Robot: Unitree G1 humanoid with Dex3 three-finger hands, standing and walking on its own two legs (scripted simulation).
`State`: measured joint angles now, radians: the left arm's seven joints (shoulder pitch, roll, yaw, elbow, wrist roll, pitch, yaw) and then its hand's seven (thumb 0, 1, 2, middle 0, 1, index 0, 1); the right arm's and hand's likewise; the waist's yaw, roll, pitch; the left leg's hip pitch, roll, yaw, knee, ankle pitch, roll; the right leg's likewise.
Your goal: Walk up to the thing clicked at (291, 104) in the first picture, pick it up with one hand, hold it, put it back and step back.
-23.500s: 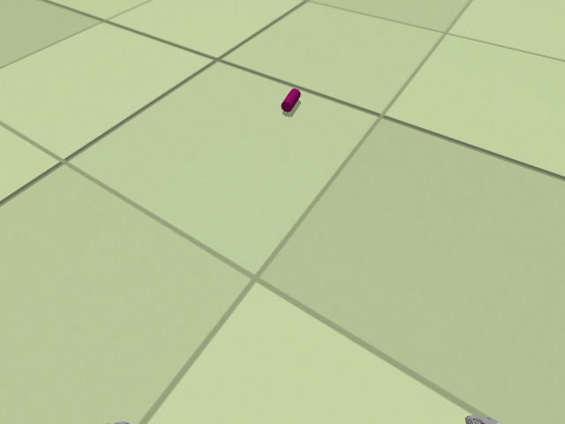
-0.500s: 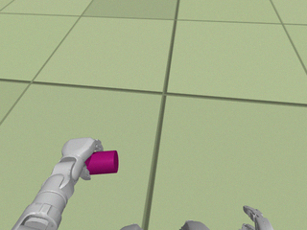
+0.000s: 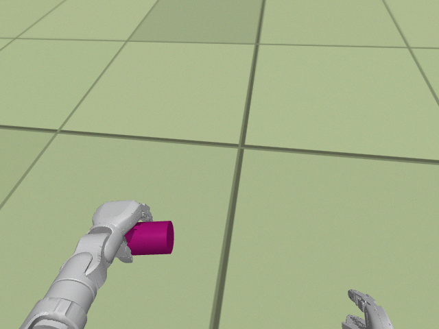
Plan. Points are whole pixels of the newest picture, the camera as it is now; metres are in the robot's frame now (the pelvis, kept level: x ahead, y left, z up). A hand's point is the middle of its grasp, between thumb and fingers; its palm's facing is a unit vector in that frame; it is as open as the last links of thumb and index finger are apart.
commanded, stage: hold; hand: left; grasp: from above
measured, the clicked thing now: (136, 238) +0.31 +0.21 -0.08
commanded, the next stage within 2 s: crouch in 1.22 s
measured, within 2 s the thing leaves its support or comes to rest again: neither
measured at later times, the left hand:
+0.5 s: hand (125, 246) +0.27 +0.21 -0.03, palm faces -0.45 -0.03 -0.89, open 9.5 cm
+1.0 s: hand (124, 247) +0.27 +0.21 -0.03, palm faces -0.46 -0.03 -0.89, open 9.5 cm
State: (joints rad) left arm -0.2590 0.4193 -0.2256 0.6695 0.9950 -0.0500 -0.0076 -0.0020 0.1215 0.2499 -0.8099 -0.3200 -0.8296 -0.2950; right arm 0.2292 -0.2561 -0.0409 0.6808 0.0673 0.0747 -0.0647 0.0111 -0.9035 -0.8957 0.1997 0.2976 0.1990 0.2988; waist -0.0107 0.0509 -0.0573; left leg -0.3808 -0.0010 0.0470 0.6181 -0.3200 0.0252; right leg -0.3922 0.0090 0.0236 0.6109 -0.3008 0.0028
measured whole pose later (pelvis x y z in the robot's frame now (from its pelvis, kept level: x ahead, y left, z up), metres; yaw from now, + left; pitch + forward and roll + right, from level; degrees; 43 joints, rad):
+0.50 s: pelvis -0.02 -0.01 +0.01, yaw +0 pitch +1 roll +0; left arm -0.23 0.42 -0.23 0.62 0.98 -0.06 -0.03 0.00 0.13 0.23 -0.81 -0.32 -0.83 -0.30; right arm 0.19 -0.26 -0.02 0.68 0.07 0.09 -0.08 0.01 -0.91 -0.90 0.20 0.30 0.20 0.30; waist 0.00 0.06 -0.01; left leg -0.29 0.00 0.05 0.52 -0.25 0.02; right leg -0.31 0.01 0.02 0.53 -0.24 0.00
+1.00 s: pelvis -0.02 +0.00 +0.01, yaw +0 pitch +1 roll +0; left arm -0.22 0.42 -0.24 0.59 0.98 -0.07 -0.04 0.00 0.13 0.23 -0.80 -0.35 -0.82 -0.32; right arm 0.17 -0.25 -0.01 0.68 0.08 0.09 -0.09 0.01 -0.91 -0.90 0.20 0.30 0.20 0.30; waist 0.01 0.05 0.01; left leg -0.26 -0.01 0.05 0.48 -0.23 0.02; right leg -0.28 0.00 0.03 0.49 -0.23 0.00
